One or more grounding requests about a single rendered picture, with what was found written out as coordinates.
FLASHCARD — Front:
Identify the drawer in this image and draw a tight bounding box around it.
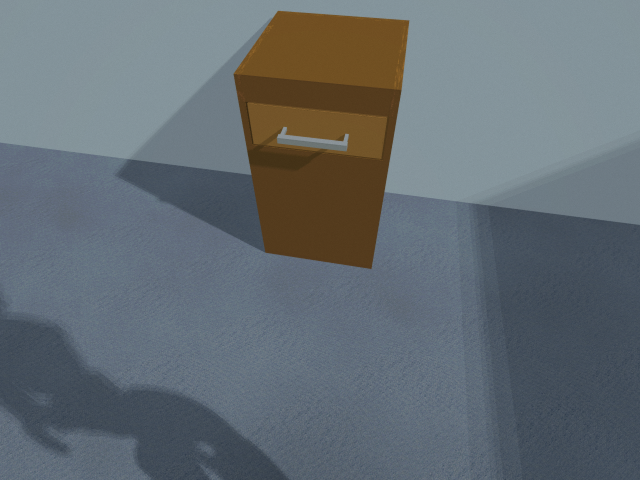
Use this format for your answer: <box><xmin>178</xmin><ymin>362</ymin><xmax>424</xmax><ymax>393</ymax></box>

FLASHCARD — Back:
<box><xmin>247</xmin><ymin>102</ymin><xmax>387</xmax><ymax>159</ymax></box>

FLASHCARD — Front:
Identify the cabinet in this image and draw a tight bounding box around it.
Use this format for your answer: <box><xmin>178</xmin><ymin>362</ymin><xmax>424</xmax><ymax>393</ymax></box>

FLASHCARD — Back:
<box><xmin>234</xmin><ymin>11</ymin><xmax>409</xmax><ymax>269</ymax></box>

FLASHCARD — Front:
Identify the handle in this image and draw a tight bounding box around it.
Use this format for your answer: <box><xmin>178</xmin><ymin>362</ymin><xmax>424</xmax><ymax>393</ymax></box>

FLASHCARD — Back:
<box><xmin>277</xmin><ymin>127</ymin><xmax>349</xmax><ymax>151</ymax></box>

